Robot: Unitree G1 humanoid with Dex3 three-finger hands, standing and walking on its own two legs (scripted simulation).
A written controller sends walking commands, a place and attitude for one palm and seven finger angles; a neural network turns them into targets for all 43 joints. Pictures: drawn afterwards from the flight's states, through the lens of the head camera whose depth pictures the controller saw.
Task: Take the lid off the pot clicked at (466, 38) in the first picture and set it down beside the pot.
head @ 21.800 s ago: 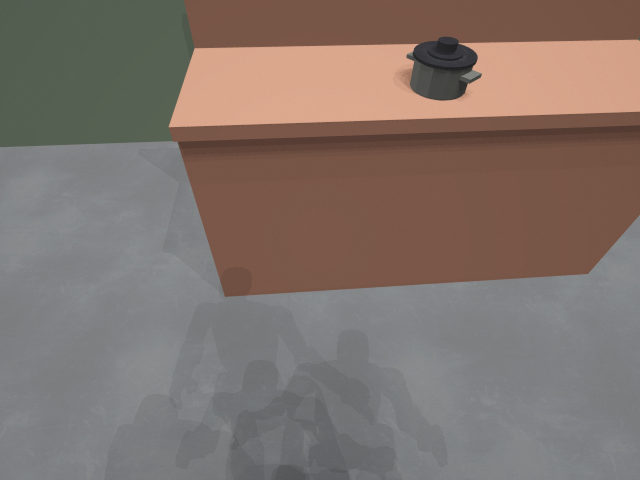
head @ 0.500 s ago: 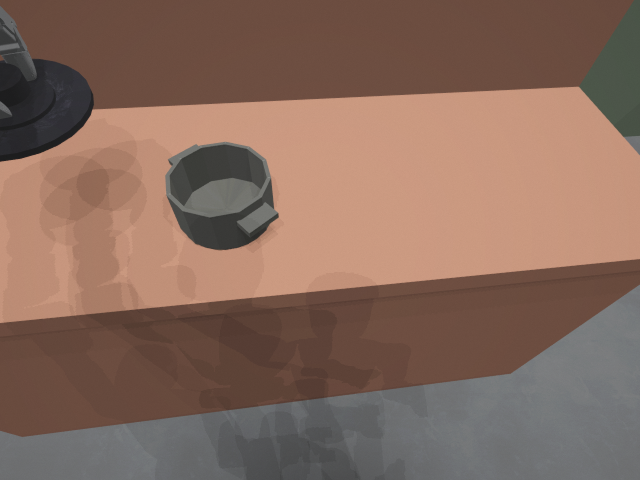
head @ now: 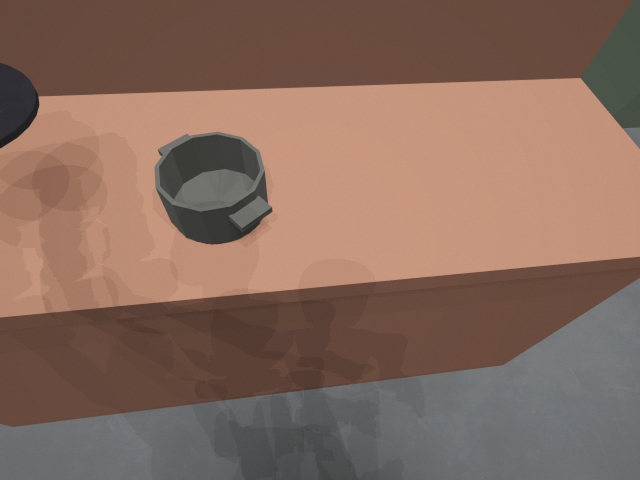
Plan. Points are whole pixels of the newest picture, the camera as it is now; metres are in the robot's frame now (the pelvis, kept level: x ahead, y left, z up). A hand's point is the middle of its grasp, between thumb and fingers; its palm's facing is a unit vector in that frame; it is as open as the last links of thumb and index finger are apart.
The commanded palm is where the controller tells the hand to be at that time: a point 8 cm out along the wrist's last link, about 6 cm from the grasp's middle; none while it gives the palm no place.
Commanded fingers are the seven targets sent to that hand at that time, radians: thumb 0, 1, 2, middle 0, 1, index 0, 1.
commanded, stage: lower the lid onto the table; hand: left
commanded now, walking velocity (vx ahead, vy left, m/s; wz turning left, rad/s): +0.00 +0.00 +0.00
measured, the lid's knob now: out of the picture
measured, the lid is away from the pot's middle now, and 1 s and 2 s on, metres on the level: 0.24 0.23 0.22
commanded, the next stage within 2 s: none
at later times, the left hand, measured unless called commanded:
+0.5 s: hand out of the picture +0.46 +0.36 +0.21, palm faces -0.33 -0.16 -0.93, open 8.4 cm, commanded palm +0.48 +0.36 +0.27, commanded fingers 0.00 0.56 1.03 -0.94 -1.13 -0.78 -1.06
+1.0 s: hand out of the picture +0.46 +0.37 +0.17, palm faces -0.41 -0.16 -0.90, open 8.4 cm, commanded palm +0.49 +0.37 +0.24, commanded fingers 0.00 0.56 1.03 -0.94 -1.13 -0.78 -1.06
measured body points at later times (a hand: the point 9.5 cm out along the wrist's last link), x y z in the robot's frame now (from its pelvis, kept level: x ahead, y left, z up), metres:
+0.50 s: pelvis +0.00 +0.00 +0.00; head +0.08 +0.01 +0.44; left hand +0.48 +0.37 +0.26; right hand +0.02 -0.27 -0.12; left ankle -0.01 +0.05 -0.74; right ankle -0.01 -0.15 -0.74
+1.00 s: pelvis +0.00 +0.01 -0.01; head +0.08 +0.03 +0.44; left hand +0.47 +0.37 +0.22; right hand +0.01 -0.27 -0.12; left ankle -0.01 +0.05 -0.74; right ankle -0.01 -0.15 -0.74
